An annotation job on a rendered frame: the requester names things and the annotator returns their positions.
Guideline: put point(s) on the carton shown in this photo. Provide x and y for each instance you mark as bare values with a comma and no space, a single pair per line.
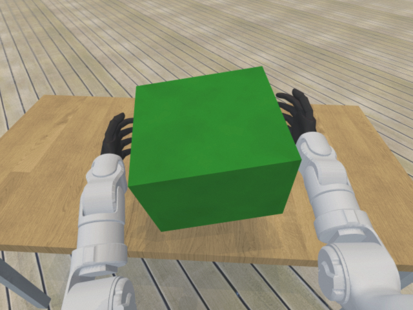
211,149

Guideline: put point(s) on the right robot forearm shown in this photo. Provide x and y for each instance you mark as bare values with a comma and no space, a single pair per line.
338,218

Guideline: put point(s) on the robot right hand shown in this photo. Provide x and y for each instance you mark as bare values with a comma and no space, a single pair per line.
302,119

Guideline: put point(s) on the left robot forearm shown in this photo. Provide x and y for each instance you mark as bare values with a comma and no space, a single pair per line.
100,240

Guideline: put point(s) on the robot left hand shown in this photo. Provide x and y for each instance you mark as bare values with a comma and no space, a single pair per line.
113,143

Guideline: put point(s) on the robot right upper arm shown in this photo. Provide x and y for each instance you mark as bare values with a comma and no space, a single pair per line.
360,276

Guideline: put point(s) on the table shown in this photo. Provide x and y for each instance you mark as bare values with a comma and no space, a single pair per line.
46,154

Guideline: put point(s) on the robot left upper arm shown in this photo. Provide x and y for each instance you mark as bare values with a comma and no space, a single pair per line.
113,293

